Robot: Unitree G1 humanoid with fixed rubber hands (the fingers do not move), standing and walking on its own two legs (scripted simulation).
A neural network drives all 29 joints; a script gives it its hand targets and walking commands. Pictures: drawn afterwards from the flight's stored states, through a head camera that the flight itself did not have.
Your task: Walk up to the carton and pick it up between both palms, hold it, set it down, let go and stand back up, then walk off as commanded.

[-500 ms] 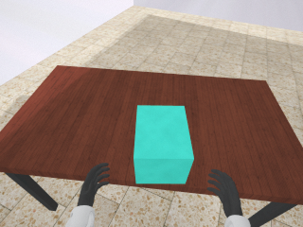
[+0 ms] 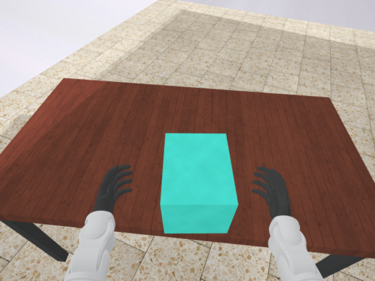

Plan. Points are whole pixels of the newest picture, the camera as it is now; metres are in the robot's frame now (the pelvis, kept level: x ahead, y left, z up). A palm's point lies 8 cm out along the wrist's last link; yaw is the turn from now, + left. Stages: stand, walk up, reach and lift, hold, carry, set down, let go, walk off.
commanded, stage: reach and lift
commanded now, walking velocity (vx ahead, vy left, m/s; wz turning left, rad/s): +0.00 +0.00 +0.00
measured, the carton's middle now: (195, 182) +0.38 +0.03 -0.07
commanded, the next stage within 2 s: none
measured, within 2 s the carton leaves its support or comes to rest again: neither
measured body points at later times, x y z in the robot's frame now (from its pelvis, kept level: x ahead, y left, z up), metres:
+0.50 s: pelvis -0.02 +0.00 +0.00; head -0.01 +0.01 +0.45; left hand +0.35 +0.20 +0.06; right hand +0.37 -0.15 +0.07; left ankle -0.03 +0.12 -0.75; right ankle -0.02 -0.12 -0.75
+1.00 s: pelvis -0.01 +0.00 -0.01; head +0.02 +0.02 +0.44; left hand +0.40 +0.21 +0.04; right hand +0.41 -0.14 +0.05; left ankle -0.03 +0.12 -0.75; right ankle -0.02 -0.12 -0.75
